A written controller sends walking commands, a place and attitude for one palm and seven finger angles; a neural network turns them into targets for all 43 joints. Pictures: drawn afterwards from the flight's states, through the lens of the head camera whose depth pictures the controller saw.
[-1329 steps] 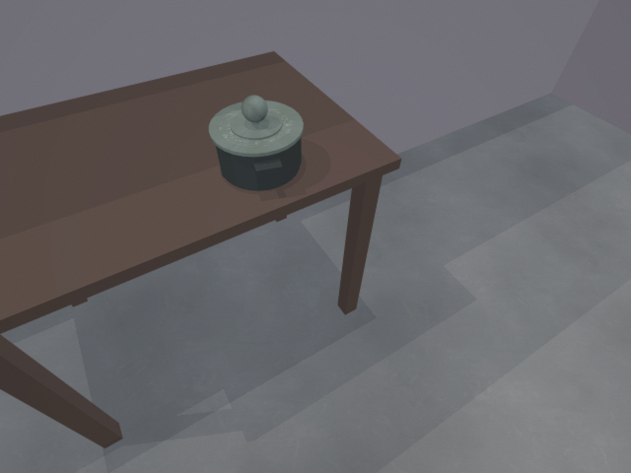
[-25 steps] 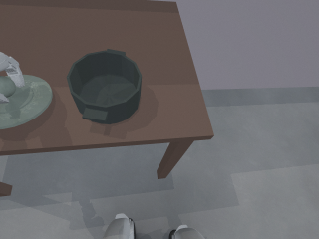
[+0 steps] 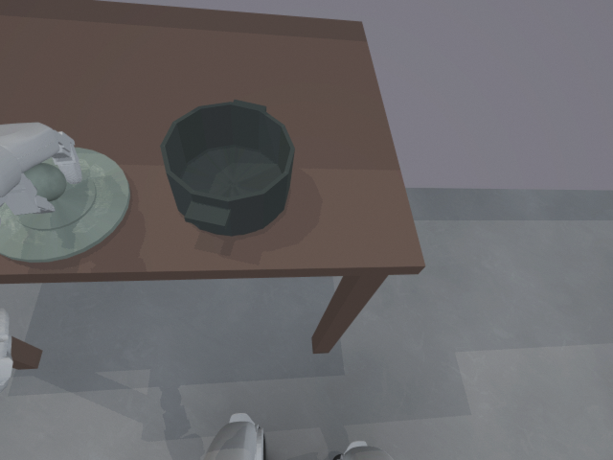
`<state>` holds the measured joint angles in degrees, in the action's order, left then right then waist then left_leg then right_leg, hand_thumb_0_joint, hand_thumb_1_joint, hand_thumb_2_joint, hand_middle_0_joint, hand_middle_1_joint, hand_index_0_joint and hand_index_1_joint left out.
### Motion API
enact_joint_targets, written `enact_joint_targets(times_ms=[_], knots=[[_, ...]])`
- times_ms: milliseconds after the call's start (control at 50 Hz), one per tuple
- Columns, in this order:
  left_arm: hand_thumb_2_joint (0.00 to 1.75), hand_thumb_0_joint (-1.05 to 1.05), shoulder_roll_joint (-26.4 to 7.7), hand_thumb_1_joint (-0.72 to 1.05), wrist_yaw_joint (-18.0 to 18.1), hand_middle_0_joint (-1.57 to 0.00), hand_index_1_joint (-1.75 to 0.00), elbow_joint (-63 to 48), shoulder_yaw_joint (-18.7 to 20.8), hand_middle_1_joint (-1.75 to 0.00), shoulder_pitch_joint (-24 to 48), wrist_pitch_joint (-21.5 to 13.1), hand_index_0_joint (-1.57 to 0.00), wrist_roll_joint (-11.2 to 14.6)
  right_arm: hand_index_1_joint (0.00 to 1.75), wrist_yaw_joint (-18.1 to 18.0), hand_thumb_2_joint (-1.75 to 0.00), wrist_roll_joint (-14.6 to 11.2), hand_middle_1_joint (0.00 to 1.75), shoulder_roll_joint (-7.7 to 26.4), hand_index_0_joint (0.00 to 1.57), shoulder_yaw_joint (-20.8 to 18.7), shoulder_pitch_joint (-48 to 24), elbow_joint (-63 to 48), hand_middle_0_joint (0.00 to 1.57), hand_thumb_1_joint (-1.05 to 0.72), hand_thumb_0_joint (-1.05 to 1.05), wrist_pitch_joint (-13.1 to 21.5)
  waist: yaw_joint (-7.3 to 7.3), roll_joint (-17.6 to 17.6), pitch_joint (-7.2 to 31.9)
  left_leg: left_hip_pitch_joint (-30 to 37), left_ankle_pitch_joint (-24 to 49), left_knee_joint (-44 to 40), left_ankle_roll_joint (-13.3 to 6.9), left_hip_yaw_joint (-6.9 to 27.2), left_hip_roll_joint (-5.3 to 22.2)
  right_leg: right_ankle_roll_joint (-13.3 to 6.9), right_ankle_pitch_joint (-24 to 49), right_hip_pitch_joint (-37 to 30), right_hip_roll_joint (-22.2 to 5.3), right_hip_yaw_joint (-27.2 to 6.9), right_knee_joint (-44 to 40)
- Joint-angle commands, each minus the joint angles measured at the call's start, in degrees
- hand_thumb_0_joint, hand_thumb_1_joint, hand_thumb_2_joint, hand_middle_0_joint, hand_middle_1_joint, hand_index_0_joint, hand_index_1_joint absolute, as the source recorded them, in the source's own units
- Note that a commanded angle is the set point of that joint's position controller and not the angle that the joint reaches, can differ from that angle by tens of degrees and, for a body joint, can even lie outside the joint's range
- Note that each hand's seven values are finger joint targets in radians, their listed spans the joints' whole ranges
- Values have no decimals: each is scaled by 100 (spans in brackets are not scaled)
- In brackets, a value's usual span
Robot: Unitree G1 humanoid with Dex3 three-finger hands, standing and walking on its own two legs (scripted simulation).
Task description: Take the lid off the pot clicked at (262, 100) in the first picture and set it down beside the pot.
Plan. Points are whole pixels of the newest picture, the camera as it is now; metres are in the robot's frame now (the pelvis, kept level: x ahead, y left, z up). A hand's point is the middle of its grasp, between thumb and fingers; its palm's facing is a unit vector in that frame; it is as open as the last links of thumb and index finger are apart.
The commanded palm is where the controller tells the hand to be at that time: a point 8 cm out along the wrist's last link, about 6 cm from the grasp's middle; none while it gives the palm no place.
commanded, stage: open the fingers wide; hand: left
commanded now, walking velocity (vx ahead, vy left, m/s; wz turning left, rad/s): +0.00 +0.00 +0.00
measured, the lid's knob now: (43, 182) +0.46 +0.35 +0.02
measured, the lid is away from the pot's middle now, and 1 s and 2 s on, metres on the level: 0.25 0.24 0.24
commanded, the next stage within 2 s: raise the empty hand in 0.72 s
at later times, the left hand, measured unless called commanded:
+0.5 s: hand (43, 175) +0.45 +0.33 +0.06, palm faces -0.47 -0.10 -0.88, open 10.2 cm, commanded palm +0.49 +0.32 +0.11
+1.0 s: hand (34, 169) +0.45 +0.33 +0.07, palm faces -0.45 -0.13 -0.88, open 11.0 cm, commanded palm +0.49 +0.33 +0.13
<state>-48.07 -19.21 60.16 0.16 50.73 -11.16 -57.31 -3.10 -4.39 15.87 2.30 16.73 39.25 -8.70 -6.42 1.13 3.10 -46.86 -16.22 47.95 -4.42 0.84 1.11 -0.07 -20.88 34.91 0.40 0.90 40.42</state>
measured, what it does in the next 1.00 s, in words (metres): stands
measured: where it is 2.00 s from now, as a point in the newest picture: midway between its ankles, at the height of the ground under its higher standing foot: outside the picture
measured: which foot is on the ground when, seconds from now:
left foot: down 0.00-1.00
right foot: down 0.00-1.00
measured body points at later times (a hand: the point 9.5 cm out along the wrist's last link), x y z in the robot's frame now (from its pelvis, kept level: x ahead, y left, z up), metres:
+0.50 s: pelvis -0.01 -0.02 -0.01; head +0.10 +0.02 +0.43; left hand +0.47 +0.33 +0.11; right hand +0.01 -0.30 -0.11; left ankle +0.07 +0.06 -0.70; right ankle -0.01 -0.19 -0.70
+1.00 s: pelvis +0.00 -0.04 -0.01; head +0.11 +0.00 +0.43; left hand +0.47 +0.34 +0.12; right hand +0.04 -0.32 -0.12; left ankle +0.07 +0.06 -0.70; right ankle -0.01 -0.19 -0.70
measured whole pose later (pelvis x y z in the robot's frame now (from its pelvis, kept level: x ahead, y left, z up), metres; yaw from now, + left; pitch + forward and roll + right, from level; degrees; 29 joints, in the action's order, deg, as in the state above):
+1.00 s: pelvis +0.00 -0.04 -0.01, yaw +0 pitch +16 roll -5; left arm -54.2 -23.0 61.2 3.6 53.6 -10.9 -56.9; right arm -4.2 -5.5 16.7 2.8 16.6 39.1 -9.7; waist -7.5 1.3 3.0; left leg -49.8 -18.4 51.9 -1.5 2.2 2.8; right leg 1.6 -23.8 38.9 2.3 1.3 46.5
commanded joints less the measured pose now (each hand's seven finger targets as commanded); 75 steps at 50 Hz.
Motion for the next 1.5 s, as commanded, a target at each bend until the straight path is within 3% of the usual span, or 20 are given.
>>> enact_joint_targets(times_ms=[0, 60, 140, 280, 380, 440, 580, 600, 700, 760, 820, 920, 980, 1040, 1120, 1180, 1220, 1360, 1400, 1480], knots=[[67, 0, -1651, 37, 285, -58, -101, -1487, 337, -101, 2962, -55, -58, 168, 30, -176, -90, 29, 30, 1233, 20, -417, 681, -299, 20, -90, 0, 174, -68, 1439, 2437, 4115, 1008, -769, 204, 748, 52, -296, 218, 1412, 437, 353, -482], [64, 0, -1779, 33, 347, -54, -100, -1285, 407, -101, 2967, 19, -54, 173, 30, -189, -90, 21, 30, 1278, 20, -429, 713, -259, 20, -90, 0, 190, -99, 1116, 2404, 3898, 596, -770, 154, 710, 24, -269, 167, 1311, 419, 331, -494], [59, 0, -1812, 27, 414, -48, -99, -1418, 442, -100, 2981, 16, -48, 112, 30, -207, -90, 41, 30, 1269, 20, -433, 724, -251, 20, -90, 0, 229, -41, 1336, 2631, 4117, 884, -741, 219, 754, 30, -284, 220, 1344, 420, 338, -433], [57, 0, -1549, 15, 334, -39, -96, -632, 133, -96, 2878, 290, -39, 65, 30, -138, -90, -2, 30, 1279, 20, -401, 755, -229, 20, -90, 0, 170, -146, 809, 2040, 3326, 188, -706, 121, 594, -66, -278, 36, 1345, 440, 329, -415], [56, 0, -1937, 5, 113, -33, -93, -579, 298, -93, 2971, 226, -33, 14, 30, -180, -90, -15, 30, 1291, 20, -368, 817, -260, 20, -90, 0, 162, -145, 810, 2200, 3172, 277, -542, 90, 508, -82, -259, 59, 1291, 456, 315, -308], [55, 0, -2062, 3, 67, -32, -92, -936, 403, -92, 3049, 81, -32, -14, 30, -191, -90, 19, 30, 1258, 20, -387, 851, -271, 20, -90, 0, 150, -64, 1307, 2610, 3557, 947, -390, 147, 494, -60, -284, 290, 1361, 478, 335, -169], [55, 0, -2288, 4, 39, -31, -92, -599, 627, -92, 2735, 117, -31, -48, 30, -163, -90, -6, 30, 1252, 20, -391, 873, -299, 20, -90, 0, 40, -89, 867, 2411, 3021, 948, -265, 97, 332, -116, -250, 445, 1202, 506, 315, -153], [55, 0, -2174, 4, 3, -32, -92, -878, 551, -92, 2818, 69, -32, -1, 30, -163, -90, -5, 30, 1226, 20, -368, 820, -340, 20, -90, 0, 67, -29, 1129, 2511, 3215, 1269, -257, 110, 318, -101, -274, 572, 1218, 514, 339, -89], [55, 0, -2275, 4, -72, -32, -92, -927, 624, -92, 2699, 35, -32, 32, 30, -172, -90, -14, 30, 1217, 20, -368, 822, -333, 20, -90, 0, 27, -58, 1084, 2564, 3248, 1520, -125, 89, 258, -104, -247, 719, 1194, 533, 334, -54], [54, 0, -2510, 4, -93, -31, -93, -656, 741, -93, 2646, 78, -31, 26, 30, -186, -90, -47, 30, 1246, 20, -365, 796, -305, 20, -90, 0, -9, -122, 812, 2369, 2820, 1006, -113, 43, 189, -134, -204, 618, 1058, 510, 285, -106], [54, 0, -2715, 4, -93, -31, -93, -1048, 893, -93, 2632, -12, -31, 5, 30, -192, -90, -26, 30, 1221, 20, -371, 771, -311, 20, -90, 0, -26, -15, 1214, 2822, 3203, 1607, 8, 73, 147, -126, -215, 903, 951, 520, 273, -7], [54, 0, -2815, 4, -156, -31, -93, -1123, 942, -93, 2676, 28, -31, 94, 30, -223, -90, -52, 30, 1222, 20, -351, 680, -301, 20, -90, 0, -30, -14, 1292, 2789, 3237, 1711, 6, 59, 117, -128, -194, 1031, 819, 506, 258, -52], [54, 0, -2577, 4, -244, -31, -93, -850, 680, -93, 2681, 146, -31, 148, 30, -226, -90, -101, 30, 1224, 20, -329, 624, -301, 20, -90, 0, -10, -126, 902, 2357, 2832, 1136, -77, 18, 79, -162, -166, 846, 774, 495, 256, -166], [54, 0, -2630, 4, -309, -31, -93, -1132, 694, -93, 2782, 124, -31, 196, 30, -252, -90, -98, 30, 1225, 20, -329, 587, -280, 20, -90, 0, 1, -52, 1216, 2563, 3156, 1443, -76, 44, 88, -128, -182, 965, 739, 487, 277, -145], [54, 0, -2561, 4, -413, -31, -93, -1159, 670, -93, 2771, 126, -31, 273, 30, -256, -90, -97, 30, 1231, 20, -337, 540, -270, 20, -90, 0, -6, -39, 1132, 2619, 3334, 1800, -65, 52, 90, -117, -163, 1110, 680, 497, 284, -160], [54, 0, -2389, 4, -448, -31, -93, -946, 516, -93, 2737, 202, -31, 284, 30, -238, -90, -125, 30, 1225, 20, -327, 511, -282, 20, -90, 0, -7, -82, 888, 2210, 3060, 1343, -180, 42, 95, -140, -171, 907, 698, 492, 311, -260], [54, 0, -2698, 4, -428, -31, -93, -1207, 735, -93, 2852, 157, -31, 253, 30, -256, -90, -103, 30, 1239, 20, -328, 501, -301, 20, -90, 0, -28, 30, 1107, 2610, 3319, 1662, -176, 65, 90, -130, -176, 1029, 540, 483, 292, -213], [54, 0, -2489, 4, -490, -31, -93, -1145, 559, -93, 3066, 257, -31, 286, 30, -244, -90, -122, 30, 1248, 20, -336, 473, -288, 20, -90, 0, -30, -10, 946, 2353, 3367, 1424, -376, 75, 155, -105, -181, 874, 549, 468, 333, -384], [54, 0, -2348, 4, -510, -31, -93, -1448, 460, -93, 3121, 226, -31, 313, 30, -235, -90, -109, 30, 1205, 20, -328, 426, -357, 20, -90, 0, 14, 76, 1229, 2537, 3691, 1850, -402, 91, 158, -111, -221, 968, 531, 489, 375, -345], [54, 0, -2463, 4, -532, -31, -93, -1012, 531, -93, 3073, 347, -31, 296, 30, -220, -90, -134, 30, 1239, 20, -344, 477, -317, 20, -90, 0, -30, 2, 788, 2281, 3387, 1368, -502, 67, 148, -140, -182, 892, 393, 465, 333, -515]])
